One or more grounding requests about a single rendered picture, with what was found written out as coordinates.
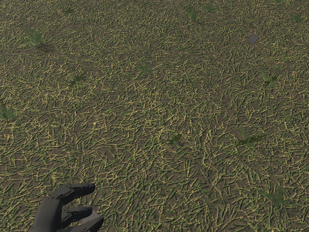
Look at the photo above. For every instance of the robot left hand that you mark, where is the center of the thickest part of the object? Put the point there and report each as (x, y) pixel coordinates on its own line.
(50, 216)

